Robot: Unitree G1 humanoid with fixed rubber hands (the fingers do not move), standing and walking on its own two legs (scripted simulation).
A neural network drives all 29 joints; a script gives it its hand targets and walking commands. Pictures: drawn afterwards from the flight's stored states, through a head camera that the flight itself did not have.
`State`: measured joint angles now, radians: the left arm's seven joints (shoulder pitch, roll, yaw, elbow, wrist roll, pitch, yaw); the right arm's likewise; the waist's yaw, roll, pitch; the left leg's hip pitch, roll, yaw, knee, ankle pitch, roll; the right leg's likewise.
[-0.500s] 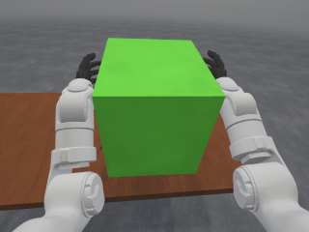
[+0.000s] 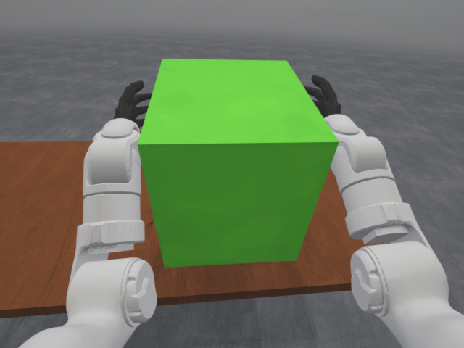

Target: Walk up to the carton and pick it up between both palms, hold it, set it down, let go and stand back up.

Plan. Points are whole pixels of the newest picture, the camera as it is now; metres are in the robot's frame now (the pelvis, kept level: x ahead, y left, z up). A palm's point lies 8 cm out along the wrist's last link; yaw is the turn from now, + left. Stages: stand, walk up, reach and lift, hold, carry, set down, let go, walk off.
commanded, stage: hold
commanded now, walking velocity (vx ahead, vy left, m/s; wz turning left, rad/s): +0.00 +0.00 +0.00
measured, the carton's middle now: (228, 158) +0.38 +0.02 +0.22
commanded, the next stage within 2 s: none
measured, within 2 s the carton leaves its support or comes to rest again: neither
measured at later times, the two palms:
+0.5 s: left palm (129, 127) +0.37 +0.18 +0.28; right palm (326, 121) +0.38 -0.14 +0.30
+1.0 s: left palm (128, 125) +0.36 +0.18 +0.29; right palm (327, 119) +0.38 -0.14 +0.30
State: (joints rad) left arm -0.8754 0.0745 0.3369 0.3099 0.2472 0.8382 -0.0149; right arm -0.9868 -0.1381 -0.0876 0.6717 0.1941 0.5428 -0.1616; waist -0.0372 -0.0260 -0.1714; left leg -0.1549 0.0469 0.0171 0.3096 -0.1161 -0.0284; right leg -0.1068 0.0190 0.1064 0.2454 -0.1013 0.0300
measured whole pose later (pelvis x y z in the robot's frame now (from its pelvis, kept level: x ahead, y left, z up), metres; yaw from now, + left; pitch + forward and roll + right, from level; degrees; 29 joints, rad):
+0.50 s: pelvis +0.00 +0.00 +0.00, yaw +0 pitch -2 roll -1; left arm -0.88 0.07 0.34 0.30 0.25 0.85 -0.02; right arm -0.99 -0.14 -0.08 0.67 0.21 0.55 -0.17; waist -0.04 -0.03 -0.17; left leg -0.15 0.05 0.02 0.31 -0.12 -0.03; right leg -0.11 0.02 0.11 0.25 -0.11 0.03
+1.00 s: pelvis +0.00 +0.00 +0.00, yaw +0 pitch -2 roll -1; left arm -0.88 0.07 0.34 0.29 0.25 0.86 -0.02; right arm -0.99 -0.15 -0.08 0.66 0.22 0.56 -0.17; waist -0.04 -0.03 -0.18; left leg -0.15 0.05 0.02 0.31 -0.12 -0.03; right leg -0.11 0.02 0.11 0.25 -0.11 0.03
